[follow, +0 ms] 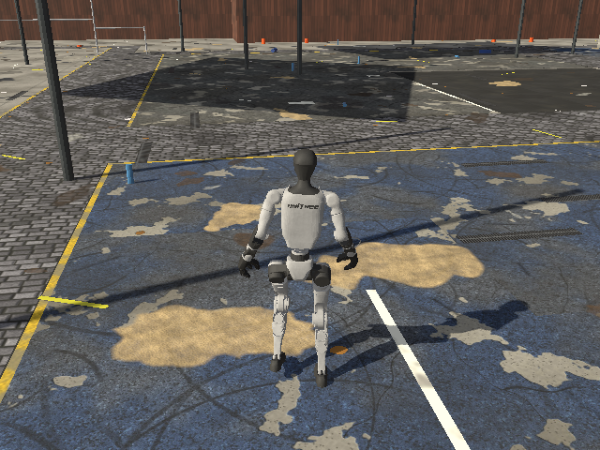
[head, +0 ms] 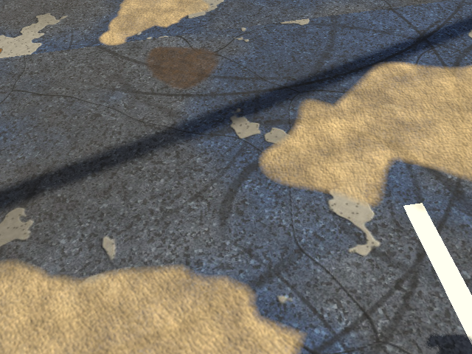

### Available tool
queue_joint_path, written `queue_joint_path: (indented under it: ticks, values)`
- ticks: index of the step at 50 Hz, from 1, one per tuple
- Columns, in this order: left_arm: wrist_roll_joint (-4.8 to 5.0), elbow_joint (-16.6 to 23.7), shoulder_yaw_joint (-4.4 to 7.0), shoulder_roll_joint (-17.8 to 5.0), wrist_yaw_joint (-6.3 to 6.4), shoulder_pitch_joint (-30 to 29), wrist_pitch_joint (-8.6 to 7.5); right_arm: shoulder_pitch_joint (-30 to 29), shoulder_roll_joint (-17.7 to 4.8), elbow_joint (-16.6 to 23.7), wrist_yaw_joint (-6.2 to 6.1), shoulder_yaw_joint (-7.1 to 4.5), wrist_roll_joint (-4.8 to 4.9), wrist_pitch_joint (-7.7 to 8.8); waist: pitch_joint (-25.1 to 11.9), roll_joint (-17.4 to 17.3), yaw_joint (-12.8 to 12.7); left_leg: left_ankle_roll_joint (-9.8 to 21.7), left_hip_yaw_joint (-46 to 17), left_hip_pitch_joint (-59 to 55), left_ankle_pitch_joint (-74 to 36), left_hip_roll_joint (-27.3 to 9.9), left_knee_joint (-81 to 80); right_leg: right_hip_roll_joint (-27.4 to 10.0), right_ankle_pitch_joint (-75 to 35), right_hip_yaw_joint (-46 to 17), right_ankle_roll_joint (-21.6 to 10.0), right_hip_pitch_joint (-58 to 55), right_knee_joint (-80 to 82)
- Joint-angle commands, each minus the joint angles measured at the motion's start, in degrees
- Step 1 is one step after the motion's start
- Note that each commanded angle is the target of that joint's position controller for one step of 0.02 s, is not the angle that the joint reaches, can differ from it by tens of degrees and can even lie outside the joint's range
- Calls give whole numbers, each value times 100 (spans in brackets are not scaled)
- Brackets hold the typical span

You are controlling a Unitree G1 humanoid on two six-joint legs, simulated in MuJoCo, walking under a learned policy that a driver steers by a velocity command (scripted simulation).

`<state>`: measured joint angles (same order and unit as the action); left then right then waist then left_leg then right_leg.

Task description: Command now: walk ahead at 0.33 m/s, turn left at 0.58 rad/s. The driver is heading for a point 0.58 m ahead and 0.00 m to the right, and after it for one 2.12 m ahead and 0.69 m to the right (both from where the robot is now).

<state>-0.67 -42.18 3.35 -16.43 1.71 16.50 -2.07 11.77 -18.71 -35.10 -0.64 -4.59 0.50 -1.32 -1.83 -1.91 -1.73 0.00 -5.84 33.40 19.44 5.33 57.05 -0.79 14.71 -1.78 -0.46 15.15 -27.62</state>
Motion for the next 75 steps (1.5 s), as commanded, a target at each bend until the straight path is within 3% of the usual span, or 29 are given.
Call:
queue_joint_path:
  ticks: [1, 6, 12, 15, 17, 18, 19, 20, 21, 23, 24, 27, 34, 40, 41, 42, 43, 44, 45, 47, 58, 62, 64, 65, 66, 67, 68, 70, 75]
  values:
    - [37, 396, 167, -751, 85, -139, -164, -149, -425, 389, 59, -156, -11, 140, 364, 978, -5, -198, 55, 1480, -590, -519, 1050, -1354, 1217, -1432, -680, -928, 1746]
    - [-19, 222, 209, -842, 30, 383, -207, -677, -205, 598, 135, -65, 67, 213, 518, 959, -335, -351, 177, 1627, -1132, -750, 235, -1434, 397, -645, -827, -1336, 1897]
    - [97, 49, 325, -1172, -10, 233, -97, -1097, -17, 768, 333, 21, 47, 241, 725, 976, -369, -229, 770, 387, -1084, -818, -1495, -1435, -1415, 431, -729, -1039, 1516]
    - [254, -28, 382, -1306, -25, 183, -33, -862, -193, 789, 390, -73, 57, 205, 362, 1057, -131, 101, 922, -577, -820, -568, -2131, -1535, -3111, 549, -578, -1096, 719]
    - [286, -124, 266, -1001, -65, 290, -85, 341, -505, 402, 288, -261, 7, 224, -382, 540, 513, 487, 928, -2634, -2152, -205, -3201, -1107, -3768, 946, -240, -627, -905]
    - [-10, 38, 75, -545, -116, 425, -157, 985, -894, 338, 153, -313, -74, 196, -1148, -430, 677, 861, -497, -4492, -4213, -1447, -2902, -794, -921, 998, 88, 824, -2494]
    - [-93, 44, -147, -144, -195, 1013, -216, 697, -1228, 469, 96, -214, -213, 222, -2065, -1546, 257, 2098, -2621, -5363, -5655, -3229, -2961, -140, 2660, 409, 415, 2004, -4085]
    - [144, -179, 63, -862, -194, 697, -162, 840, -790, 371, 135, -166, -186, 212, -2314, -692, 694, 2154, -2245, -4765, -5115, -3002, -3194, -250, 2341, -284, 473, 1811, -4582]
    - [297, -59, 94, -934, -198, 291, -107, 577, -642, 233, 161, -92, -150, 240, -1546, -699, 583, 1926, -1388, -4279, -4684, -2661, -3254, -407, 2185, -207, 422, 2137, -4593]
    - [183, -171, 81, -760, -60, 103, 54, -133, -229, 124, 171, 39, -88, 288, -715, -359, 242, 1400, -536, -2965, -3677, -2083, -3580, -654, 1550, -215, 433, 1844, -3799]
    - [160, -271, 85, -691, -17, 292, 167, -391, -171, 70, 176, 60, -158, 330, -547, -439, 37, 1327, -148, -2238, -3759, -1920, -3791, -610, 1149, -164, 494, 1214, -3638]
    - [105, -325, 81, -474, 76, 545, 297, -831, -136, -54, 119, 46, -272, 454, -409, -526, -202, 1351, 393, -1675, -3686, -1873, -4050, -462, 615, -77, 609, 615, -2923]
    - [125, 252, 126, -538, -20, -395, 457, -638, -487, -397, -95, -110, -124, 201, 12, -379, 180, 1489, 237, -2204, -1738, -2382, -4350, -550, 558, 78, 399, 1160, -2195]
    - [138, 411, 186, -474, -226, -266, 449, -759, -648, -540, -115, -192, 71, 40, -142, -357, -17, 1004, 709, -2631, -2562, -2317, -3360, -184, 29, 593, 21, 374, -541]
    - [109, 398, 245, -615, -218, -160, 430, -501, -544, -661, -116, -181, 93, 26, -177, -154, -26, 661, 958, -2455, -2124, -2073, -2888, -82, -709, 480, -148, -74, 54]
    - [100, 441, 403, -1155, -139, -12, 412, -314, -307, -679, -98, -129, -41, 38, -251, 926, 76, 123, 1508, -1672, -1091, -1527, -1617, -764, -2520, -636, -506, -822, 551]
    - [21, 586, 518, -1758, -87, 24, 371, -750, -82, -310, -88, -30, -254, 71, -195, 2308, 39, -438, 1504, 134, 1617, -510, -120, -2056, -4436, -2611, -1683, -1540, 592]
    - [-94, 628, 423, -1400, -140, 215, 259, -1112, -301, -280, -93, -87, -200, 93, -680, 1425, -320, -415, 518, 420, 2113, -445, 882, -2147, -4269, -2684, -2149, -1630, 660]
    - [-85, 636, 384, -1298, -157, 24, 158, -1100, -391, -310, -81, -129, -53, 87, -593, 1049, -176, -323, 279, 529, 1703, -564, 1155, -1867, -4002, -2199, -1917, -1571, 634]
    - [146, 721, 325, -1039, -89, -542, 140, -920, -474, -469, -151, -178, -65, 60, -419, 653, 86, -321, 163, 626, 877, -724, 856, -1442, -3448, -1693, -1392, -1440, 579]
    - [110, 972, 374, -1195, 47, -666, 358, -977, -310, -496, -91, -125, -5, 117, -307, 1017, 44, -568, 74, -589, 63, -360, -1181, -953, -2182, -2028, -1295, -714, 597]
    - [164, 985, 340, -1103, -7, -676, 363, -949, -386, -442, 41, -152, 74, 283, -158, 1186, 16, -330, 169, -1153, 140, -278, -2096, -729, 888, -2629, -1254, -234, 902]
    - [178, 1009, 297, -1034, -6, -826, 354, -564, -362, -550, 92, -183, 115, 419, -49, 1155, 309, -133, 282, -1995, -350, -278, -3137, -480, 1578, -2712, -1076, 206, 740]
    - [171, 1022, 249, -884, 8, -829, 336, -236, -454, -659, 84, -233, 102, 472, -81, 962, 463, 21, 182, -2721, -549, -501, -3558, -251, 1814, -2545, -856, 659, 395]
    - [136, 1036, 132, -488, 4, -715, 313, 343, -753, -759, 50, -301, 4, 499, -405, 120, 573, 384, -878, -3711, 167, -1578, -3859, 218, 2310, -1860, -496, 1458, -1032]
    - [216, 1319, 125, -449, 2, -768, 239, 701, -1244, -867, 82, -374, -174, 524, -90, -1002, 507, 1148, -2886, -3803, 1571, -2640, -4507, 885, 2273, -927, -290, 2834, -2270]
    - [193, 1376, 217, -869, -5, -951, 162, 332, -1068, -778, 103, -344, -193, 602, 432, -901, 429, 1446, -3242, -3331, 2155, -2898, -4692, 278, 1755, -994, -175, 3273, -3045]
    - [156, 1143, 322, -1066, -48, -738, 165, -105, -558, -633, 0, -192, -21, 605, 607, -696, 306, 1037, -2084, -3301, 1670, -2303, -4690, 42, 930, -787, 14, 3335, -3453]
    - [188, 1204, 134, -442, -180, -957, -30, 567, -442, -889, -17, -100, -66, 673, 608, -450, 567, 1007, -661, -3258, -228, -1873, -4911, -68, -294, -500, 190, 3227, -3191]
